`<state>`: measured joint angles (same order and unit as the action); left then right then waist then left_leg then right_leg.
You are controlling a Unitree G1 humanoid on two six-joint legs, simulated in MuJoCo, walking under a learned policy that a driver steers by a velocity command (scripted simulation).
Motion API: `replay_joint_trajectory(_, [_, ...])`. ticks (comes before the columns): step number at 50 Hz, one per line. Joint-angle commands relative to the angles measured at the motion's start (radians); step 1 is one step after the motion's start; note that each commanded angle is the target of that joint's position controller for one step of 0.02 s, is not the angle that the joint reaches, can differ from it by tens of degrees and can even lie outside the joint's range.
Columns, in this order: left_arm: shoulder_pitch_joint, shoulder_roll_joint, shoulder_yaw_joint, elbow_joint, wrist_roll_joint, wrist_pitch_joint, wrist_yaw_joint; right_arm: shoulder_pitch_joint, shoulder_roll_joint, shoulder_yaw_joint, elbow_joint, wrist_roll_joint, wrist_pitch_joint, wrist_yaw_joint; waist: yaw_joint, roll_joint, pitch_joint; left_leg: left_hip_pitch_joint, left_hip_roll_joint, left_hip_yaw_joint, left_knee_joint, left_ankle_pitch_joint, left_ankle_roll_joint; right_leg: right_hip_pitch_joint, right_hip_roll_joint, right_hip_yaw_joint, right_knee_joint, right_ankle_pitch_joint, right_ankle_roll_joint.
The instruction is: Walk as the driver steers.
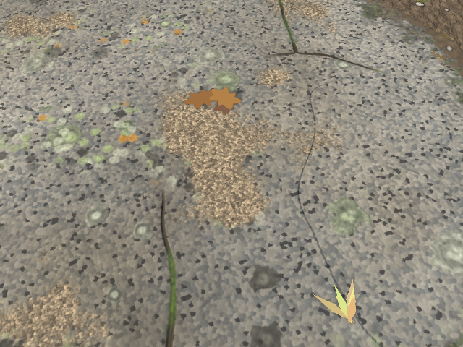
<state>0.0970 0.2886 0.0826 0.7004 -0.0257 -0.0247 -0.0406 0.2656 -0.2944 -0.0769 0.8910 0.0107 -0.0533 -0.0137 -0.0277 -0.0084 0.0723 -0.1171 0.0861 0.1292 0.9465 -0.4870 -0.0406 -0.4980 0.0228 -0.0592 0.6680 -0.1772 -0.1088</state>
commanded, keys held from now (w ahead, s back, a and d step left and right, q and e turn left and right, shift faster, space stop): w+e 0.28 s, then e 0.40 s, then q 0.32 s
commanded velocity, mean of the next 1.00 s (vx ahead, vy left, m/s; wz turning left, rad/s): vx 0.25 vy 0.00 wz -0.42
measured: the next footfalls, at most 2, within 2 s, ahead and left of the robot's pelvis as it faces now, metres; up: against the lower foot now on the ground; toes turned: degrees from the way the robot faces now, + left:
left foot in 0.42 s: +0.45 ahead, +0.09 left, +0.00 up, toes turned -19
right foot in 0.84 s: +0.34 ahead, -0.15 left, +0.00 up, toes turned -26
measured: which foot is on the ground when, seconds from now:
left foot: up 0.00-0.40, down 0.42-0.98, up 1.00-1.00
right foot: down 0.00-0.44, up 0.46-0.82, down 0.84-1.00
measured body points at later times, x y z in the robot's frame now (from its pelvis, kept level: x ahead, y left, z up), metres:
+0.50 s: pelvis +0.27 +0.02 +0.01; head +0.31 +0.01 +0.46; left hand +0.42 +0.29 -0.10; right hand +0.42 -0.28 -0.07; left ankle +0.41 +0.10 -0.71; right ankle +0.11 -0.07 -0.65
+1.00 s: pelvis +0.34 -0.03 +0.02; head +0.34 -0.05 +0.47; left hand +0.61 +0.12 -0.06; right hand +0.32 -0.32 -0.11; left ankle +0.41 +0.10 -0.71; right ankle +0.30 -0.14 -0.71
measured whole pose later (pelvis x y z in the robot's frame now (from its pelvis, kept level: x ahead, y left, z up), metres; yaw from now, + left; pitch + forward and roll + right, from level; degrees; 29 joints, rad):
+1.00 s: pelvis +0.34 -0.03 +0.02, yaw -23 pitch +0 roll +0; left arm 0.13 0.23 0.03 0.65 0.02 0.03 0.02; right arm 0.18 -0.29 -0.03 0.86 0.00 0.01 0.02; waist -0.06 0.04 0.02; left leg -0.28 0.07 0.02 0.55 -0.25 -0.04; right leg -0.26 -0.01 -0.05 0.54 -0.27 -0.01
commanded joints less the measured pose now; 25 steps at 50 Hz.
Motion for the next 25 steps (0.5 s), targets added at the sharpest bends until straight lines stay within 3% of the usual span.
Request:
replay_joint_trajectory(1, [0.282,0.188,0.053,-0.005,0.009,-0.03,0.006,-0.118,-0.127,-0.009,-0.166,0.042,-0.091,0.022,0.141,-0.102,-0.267,-0.72,-0.048,-0.213,0.441,0.001,0.05,0.78,-0.331,0.72,-0.399,-0.153,-0.262])
replay_joint_trajectory(2, [0.22,0.156,0.043,-0.009,0.007,-0.039,0.006,-0.117,-0.115,-0.006,-0.154,0.026,-0.098,0.015,0.091,-0.008,-0.18,-0.671,-0.001,-0.215,0.342,0.08,0.058,0.626,-0.281,0.593,-0.392,-0.041,-0.221])
replay_joint_trajectory(3, [0.156,0.12,0.032,-0.022,0.01,-0.042,0.01,-0.113,-0.128,-0.016,-0.14,-0.003,-0.094,0.008,0.054,-0.004,-0.148,-0.596,0.03,-0.218,0.248,0.127,0.053,0.507,-0.243,0.503,-0.397,0.061,-0.195])
replay_joint_trajectory(4, [0.123,0.104,0.024,-0.04,0.021,-0.042,0.016,-0.093,-0.133,-0.021,-0.133,-0.01,-0.081,0.01,0.026,-0.019,-0.13,-0.533,0.044,-0.221,0.209,0.16,0.047,0.429,-0.218,0.459,-0.418,0.125,-0.187])
replay_joint_trajectory(7, [0.139,0.137,0.031,-0.04,0.016,-0.047,0.033,-0.105,-0.098,-0.016,-0.145,-0.025,-0.051,0.009,0.011,-0.013,-0.108,-0.492,0.03,-0.194,0.072,0.23,0.0,0.323,-0.19,0.383,-0.453,0.258,-0.196])
replay_joint_trajectory(9, [0.169,0.159,0.038,-0.032,0.012,-0.045,0.048,-0.182,-0.076,-0.006,-0.172,-0.027,-0.046,0.008,0.033,-0.019,-0.078,-0.503,0.008,-0.184,-0.077,0.353,-0.025,0.289,-0.158,0.336,-0.459,0.255,-0.175])
replay_joint_trajectory(12, [0.204,0.161,0.039,-0.022,0.007,-0.036,0.057,-0.286,-0.049,0.007,-0.201,-0.019,-0.051,0.019,0.076,-0.057,-0.058,-0.429,-0.042,-0.175,-0.307,0.547,-0.031,0.243,-0.108,0.295,-0.446,0.149,-0.124])
replay_joint_trajectory(15, [0.251,0.162,0.042,0.0,0.002,-0.028,0.058,-0.35,-0.066,0.006,-0.231,-0.008,-0.06,0.03,0.1,-0.074,-0.043,-0.387,-0.074,-0.185,-0.409,0.596,-0.019,0.264,-0.122,0.34,-0.399,0.135,-0.101])
replay_joint_trajectory(18, [0.265,0.153,0.044,0.003,0.005,-0.004,0.071,-0.325,-0.104,-0.01,-0.236,-0.016,-0.071,0.039,0.081,-0.103,-0.077,-0.347,-0.104,-0.2,-0.475,0.52,0.012,0.364,-0.133,0.41,-0.249,0.262,-0.062])
replay_joint_trajectory(20, [0.213,0.137,0.039,-0.023,0.005,0.005,0.078,-0.221,-0.124,-0.022,-0.211,-0.024,-0.081,0.035,0.018,-0.121,-0.126,-0.213,-0.105,-0.18,-0.537,0.55,0.05,0.373,-0.093,0.427,-0.115,0.335,-0.016])
replay_joint_trajectory(21, [0.199,0.096,0.025,-0.047,0.012,0.003,0.076,-0.133,-0.161,-0.031,-0.203,-0.042,-0.085,0.029,-0.022,-0.084,-0.222,-0.018,-0.01,-0.236,-0.521,0.713,0.099,0.308,-0.034,0.39,0.055,0.276,0.027])
replay_joint_trajectory(22, [0.283,0.038,0.008,-0.063,0.033,0.002,0.077,-0.033,-0.221,-0.041,-0.201,-0.058,-0.077,0.02,-0.013,0.119,-0.367,0.292,0.228,-0.453,-0.432,1.093,0.197,0.089,0.072,0.28,0.358,-0.208,0.092])
replay_joint_trajectory(23, [0.446,0.068,0.003,-0.07,0.006,-0.002,0.07,0.012,-0.228,-0.044,-0.177,-0.036,-0.053,0.029,0.039,0.371,-0.517,0.467,0.42,-0.8,-0.472,0.99,0.361,-0.114,0.103,0.241,0.609,-0.578,0.129])
replay_joint_trajectory(24, [0.425,0.161,0.026,-0.039,-0.008,0.01,0.071,-0.049,-0.147,-0.026,-0.211,-0.022,-0.036,0.026,0.025,0.22,-0.446,0.377,0.369,-0.752,-0.518,0.758,0.333,-0.169,0.024,0.269,0.704,-0.488,0.156])
replay_joint_trajectory(25, [0.302,0.192,0.036,-0.057,-0.008,0.027,0.073,-0.102,-0.093,-0.009,-0.229,-0.023,-0.02,0.018,0.001,0.144,-0.314,0.251,0.306,-0.578,-0.54,0.666,0.285,-0.202,-0.005,0.21,0.709,-0.414,0.171])
Over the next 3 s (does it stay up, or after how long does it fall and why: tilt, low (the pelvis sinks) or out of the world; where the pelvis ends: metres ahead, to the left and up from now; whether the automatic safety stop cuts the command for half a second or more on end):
stays up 0.42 0.00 0.02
